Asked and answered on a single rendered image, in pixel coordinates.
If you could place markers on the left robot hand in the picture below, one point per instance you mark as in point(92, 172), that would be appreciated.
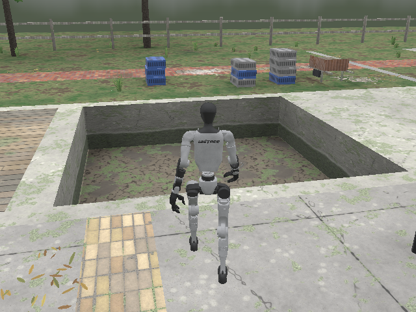
point(173, 198)

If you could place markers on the right robot hand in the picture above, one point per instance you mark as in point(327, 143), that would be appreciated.
point(235, 177)

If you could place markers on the robot right forearm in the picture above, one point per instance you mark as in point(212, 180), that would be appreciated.
point(235, 167)

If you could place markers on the robot right upper arm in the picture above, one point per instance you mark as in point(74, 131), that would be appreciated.
point(231, 147)

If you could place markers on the robot left forearm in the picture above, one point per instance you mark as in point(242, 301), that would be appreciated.
point(178, 178)

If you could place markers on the robot left upper arm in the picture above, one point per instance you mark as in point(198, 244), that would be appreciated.
point(185, 148)

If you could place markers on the robot right shin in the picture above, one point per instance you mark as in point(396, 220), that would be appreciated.
point(223, 251)

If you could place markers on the right robot thigh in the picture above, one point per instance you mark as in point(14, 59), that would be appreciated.
point(223, 199)

